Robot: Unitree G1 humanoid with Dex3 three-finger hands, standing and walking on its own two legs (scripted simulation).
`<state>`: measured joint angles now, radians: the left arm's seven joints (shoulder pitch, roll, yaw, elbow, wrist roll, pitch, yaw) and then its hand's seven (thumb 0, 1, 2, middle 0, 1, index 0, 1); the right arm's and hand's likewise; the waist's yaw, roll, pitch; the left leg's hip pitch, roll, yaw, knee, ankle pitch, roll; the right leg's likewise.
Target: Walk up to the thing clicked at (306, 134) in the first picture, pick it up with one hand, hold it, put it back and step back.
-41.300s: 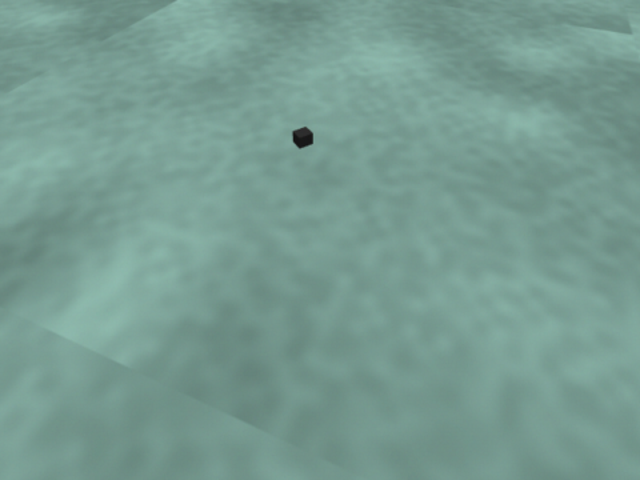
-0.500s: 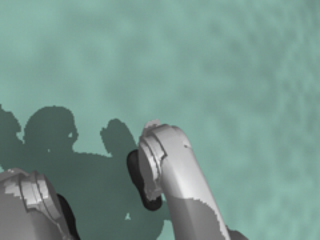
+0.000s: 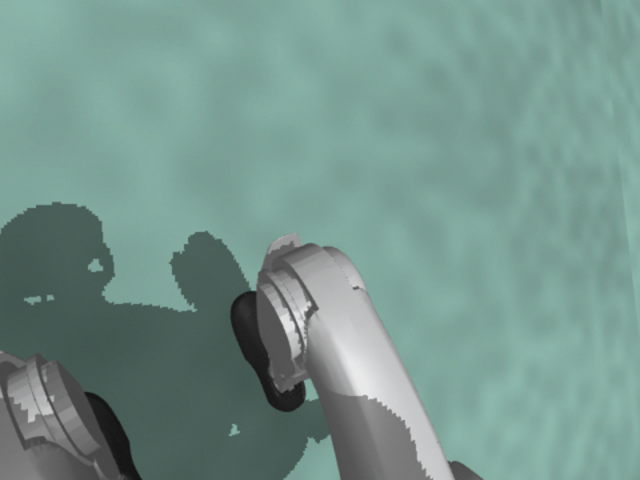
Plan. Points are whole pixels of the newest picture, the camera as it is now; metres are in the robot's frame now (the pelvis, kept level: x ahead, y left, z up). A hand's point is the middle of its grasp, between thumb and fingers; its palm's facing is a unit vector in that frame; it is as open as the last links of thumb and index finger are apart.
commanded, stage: rest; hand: left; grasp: from above
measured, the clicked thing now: out of the picture +0.50 +0.33 -0.26
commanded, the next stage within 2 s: open in 0.50 s
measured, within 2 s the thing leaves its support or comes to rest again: rests again in 0.56 s
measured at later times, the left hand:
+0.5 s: hand out of the picture +0.50 +0.32 -0.25, palm faces -0.26 -0.35 -0.90, open 10.1 cm
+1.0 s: hand out of the picture +0.50 +0.32 -0.25, palm faces -0.26 -0.35 -0.90, open 12.5 cm
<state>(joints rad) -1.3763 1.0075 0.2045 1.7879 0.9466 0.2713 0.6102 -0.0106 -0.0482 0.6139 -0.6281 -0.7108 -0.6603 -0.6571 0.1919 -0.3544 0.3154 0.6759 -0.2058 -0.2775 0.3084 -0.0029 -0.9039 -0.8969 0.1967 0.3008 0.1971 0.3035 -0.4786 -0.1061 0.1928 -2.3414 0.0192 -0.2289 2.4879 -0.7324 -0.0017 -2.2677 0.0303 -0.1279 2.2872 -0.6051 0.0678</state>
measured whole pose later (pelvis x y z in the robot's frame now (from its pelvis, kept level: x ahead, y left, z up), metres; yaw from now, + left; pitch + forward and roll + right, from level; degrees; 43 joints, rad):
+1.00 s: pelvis +0.00 +0.00 +0.01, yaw -2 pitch +31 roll -16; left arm -1.38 1.09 0.17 1.79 0.92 0.24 0.62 0.00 -0.32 0.92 -0.30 -0.89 -0.29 -0.90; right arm 0.17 -0.38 0.37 0.65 -0.22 -0.28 0.29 0.01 -0.91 -0.90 0.20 0.30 0.20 0.30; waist -0.51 -0.14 0.25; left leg -2.33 0.02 -0.25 2.48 -0.73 0.01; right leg -2.23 0.03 -0.15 2.25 -0.59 0.07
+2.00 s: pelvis +0.00 +0.00 +0.01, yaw +1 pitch +34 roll -14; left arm -1.14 0.91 0.10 1.37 1.03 0.23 0.27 0.00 -0.48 0.99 -0.08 -0.98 -0.09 -0.98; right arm 0.23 -0.35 0.24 0.66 -0.14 -0.13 0.28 0.00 -0.91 -0.90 0.20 0.30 0.20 0.30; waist -0.39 0.00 0.08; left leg -2.33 0.01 -0.23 2.45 -0.73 -0.01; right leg -2.25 0.01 -0.13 2.26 -0.62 0.05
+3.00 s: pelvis +0.00 +0.00 +0.07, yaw +7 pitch +37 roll -9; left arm -0.77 0.67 0.09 0.89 0.87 -0.01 0.06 0.00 0.11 0.90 -0.24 -0.56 -0.23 -0.58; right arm 0.25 -0.29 0.05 0.59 -0.05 0.07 0.11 0.00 -0.89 -0.90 0.20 0.30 0.20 0.30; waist -0.20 0.05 -0.11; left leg -2.20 0.00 -0.12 2.24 -0.69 0.00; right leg -2.14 -0.02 -0.06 2.12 -0.63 0.04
